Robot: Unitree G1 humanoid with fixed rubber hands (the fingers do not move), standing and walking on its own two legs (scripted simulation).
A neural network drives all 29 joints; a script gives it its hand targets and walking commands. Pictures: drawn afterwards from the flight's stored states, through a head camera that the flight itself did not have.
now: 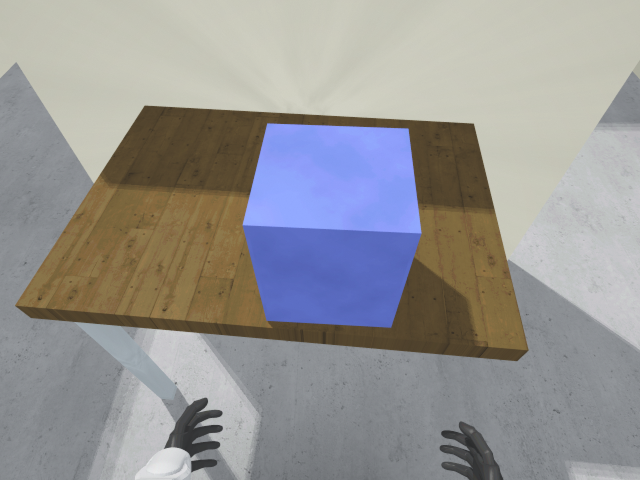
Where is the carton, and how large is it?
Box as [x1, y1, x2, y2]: [243, 123, 421, 327]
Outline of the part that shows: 267,123 243,221 243,228 266,319 279,321 390,327 421,233 408,129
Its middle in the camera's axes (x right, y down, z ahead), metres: +0.02 -0.02 +0.61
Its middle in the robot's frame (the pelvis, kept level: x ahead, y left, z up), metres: +0.47 -0.02 +0.00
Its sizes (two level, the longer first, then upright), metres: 0.210 0.200 0.250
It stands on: a table, 0.65 m high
